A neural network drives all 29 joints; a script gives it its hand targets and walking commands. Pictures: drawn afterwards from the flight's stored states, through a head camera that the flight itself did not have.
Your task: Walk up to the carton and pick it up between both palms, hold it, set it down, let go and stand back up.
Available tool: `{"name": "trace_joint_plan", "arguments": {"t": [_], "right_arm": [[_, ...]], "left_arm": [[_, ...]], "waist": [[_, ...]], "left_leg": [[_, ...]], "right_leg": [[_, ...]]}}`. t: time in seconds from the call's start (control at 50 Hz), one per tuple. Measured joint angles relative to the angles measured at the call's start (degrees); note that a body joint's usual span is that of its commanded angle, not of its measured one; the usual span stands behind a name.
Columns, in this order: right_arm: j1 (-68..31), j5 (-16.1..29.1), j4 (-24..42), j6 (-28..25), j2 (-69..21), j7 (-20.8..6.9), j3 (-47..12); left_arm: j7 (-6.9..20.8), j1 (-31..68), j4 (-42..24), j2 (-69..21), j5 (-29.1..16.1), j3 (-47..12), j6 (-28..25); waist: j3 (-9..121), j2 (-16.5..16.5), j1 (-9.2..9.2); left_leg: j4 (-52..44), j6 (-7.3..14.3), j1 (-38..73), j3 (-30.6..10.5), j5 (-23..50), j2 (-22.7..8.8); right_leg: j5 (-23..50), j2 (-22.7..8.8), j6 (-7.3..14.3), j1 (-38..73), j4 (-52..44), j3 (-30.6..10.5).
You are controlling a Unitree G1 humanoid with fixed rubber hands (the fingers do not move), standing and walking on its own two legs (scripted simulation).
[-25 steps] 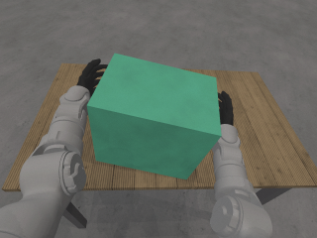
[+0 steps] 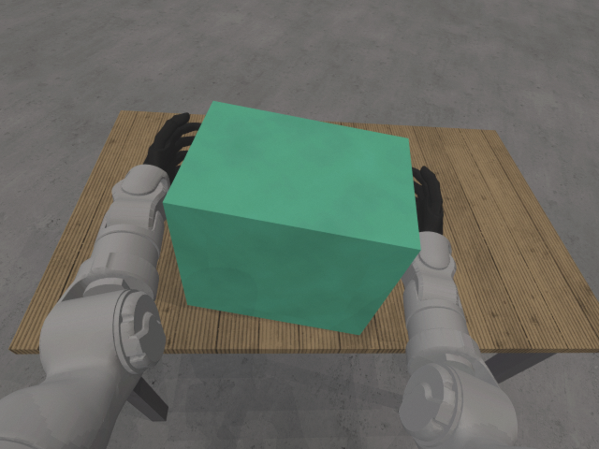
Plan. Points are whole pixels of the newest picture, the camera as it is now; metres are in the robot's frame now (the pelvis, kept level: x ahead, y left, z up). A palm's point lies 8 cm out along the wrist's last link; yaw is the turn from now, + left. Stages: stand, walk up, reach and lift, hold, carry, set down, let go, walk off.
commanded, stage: set down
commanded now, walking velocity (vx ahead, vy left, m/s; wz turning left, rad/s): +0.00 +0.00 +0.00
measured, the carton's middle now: (291, 226) +0.41 -0.02 +0.06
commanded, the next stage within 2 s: none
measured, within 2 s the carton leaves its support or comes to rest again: rests again in 0.28 s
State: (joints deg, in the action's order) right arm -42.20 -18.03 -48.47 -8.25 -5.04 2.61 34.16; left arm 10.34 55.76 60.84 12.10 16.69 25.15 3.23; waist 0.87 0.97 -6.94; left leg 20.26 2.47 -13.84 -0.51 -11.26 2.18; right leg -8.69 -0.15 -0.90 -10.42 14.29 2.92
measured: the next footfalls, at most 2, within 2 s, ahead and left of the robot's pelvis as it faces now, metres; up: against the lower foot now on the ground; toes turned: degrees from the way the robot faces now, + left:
none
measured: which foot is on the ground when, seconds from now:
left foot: down 0.00-1.00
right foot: down 0.00-1.00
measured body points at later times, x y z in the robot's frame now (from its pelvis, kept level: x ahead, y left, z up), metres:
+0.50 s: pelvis -0.03 +0.00 -0.02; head +0.03 +0.01 +0.43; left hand +0.49 +0.13 +0.10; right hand +0.37 -0.29 +0.08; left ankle -0.02 +0.08 -0.75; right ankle -0.02 -0.13 -0.75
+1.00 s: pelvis -0.05 -0.02 -0.02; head +0.00 +0.00 +0.43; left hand +0.48 +0.15 +0.17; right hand +0.37 -0.30 +0.14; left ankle -0.02 +0.08 -0.75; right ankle -0.02 -0.13 -0.75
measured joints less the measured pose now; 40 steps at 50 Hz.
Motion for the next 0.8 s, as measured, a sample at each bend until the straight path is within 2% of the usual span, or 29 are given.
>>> {"name": "trace_joint_plan", "arguments": {"t": [0.06, 0.1, 0.2, 0.26, 0.32, 0.44, 0.56, 0.68, 0.8], "right_arm": [[-0.7, 0.6, -2.1, -0.9, 1.0, 0.2, -0.8], [-1.6, 2.1, -5.6, -1.3, 2.9, 0.8, -2.9], [-3.9, 12.1, -16.1, 0.6, 8.0, 4.5, -12.5], [-4.0, 17.9, -18.6, 1.1, 9.1, 6.1, -17.6], [-4.4, 22.6, -19.4, 0.8, 10.5, 6.6, -21.6], [-8.3, 31.1, -21.3, 0.4, 15.7, 6.0, -28.5], [-11.5, 37.2, -21.6, 2.0, 20.1, 4.4, -33.9], [-12.7, 38.6, -19.6, 5.1, 20.8, 3.7, -34.6], [-12.6, 38.1, -16.1, 8.4, 19.7, 4.4, -33.0]], "left_arm": [[-1.0, -0.7, 0.7, 0.5, -1.6, -1.7, -0.9], [-2.8, -1.7, 1.6, 1.3, -4.1, -5.2, -2.1], [-8.1, -1.2, 8.6, 4.9, -17.7, -18.8, -4.6], [-9.4, 1.5, 15.5, 6.9, -25.2, -24.8, -7.6], [-9.7, 4.7, 21.1, 8.0, -30.2, -28.3, -10.3], [-9.1, 9.3, 26.6, 9.5, -34.0, -30.9, -12.5], [-7.9, 10.8, 28.1, 11.5, -38.0, -35.0, -13.0], [-7.6, 11.4, 25.6, 14.2, -41.5, -39.8, -11.4], [-7.3, 13.1, 22.0, 16.1, -42.4, -40.9, -7.3]], "waist": [[0.2, -0.1, 0.03], [0.6, -0.4, -0.10], [4.1, -1.8, -1.27], [7.5, -2.5, -2.02], [10.2, -2.8, -2.45], [11.5, -3.1, -2.94], [11.2, -2.6, -3.67], [11.4, -2.1, -4.87], [11.6, -1.8, -5.14]], "left_leg": [[0.0, -0.1, -0.4, 0.0, 0.2, 0.0], [0.3, -0.4, -1.1, -0.2, 0.2, 0.0], [2.8, -0.4, -7.0, -0.3, -0.2, -0.3], [5.0, -0.4, -12.1, 0.5, -0.8, -0.9], [7.3, -0.5, -16.6, 1.4, -1.5, -1.6], [10.7, -0.6, -21.2, 2.1, -2.2, -2.4], [12.0, -0.4, -23.2, 1.9, -1.8, -2.3], [12.6, -0.8, -25.5, 0.6, -0.9, -1.8], [11.7, -1.2, -26.0, -0.2, 0.2, -1.7]], "right_leg": [[0.0, 0.0, 0.0, -0.5, 0.2, 0.1], [0.1, -0.1, 0.0, -1.0, 0.4, 0.2], [0.0, 0.2, 0.2, -6.7, 2.2, 0.4], [-0.1, 0.8, 0.3, -12.0, 4.2, -0.3], [-0.4, 1.3, 0.5, -16.8, 6.4, -1.1], [-0.7, 2.0, 0.7, -21.6, 9.6, -1.9], [-1.2, 1.9, 0.9, -24.1, 12.3, -1.5], [-1.4, 1.4, 1.4, -26.5, 14.0, -0.2], [-0.8, 1.3, 1.8, -27.0, 13.6, 0.6]]}}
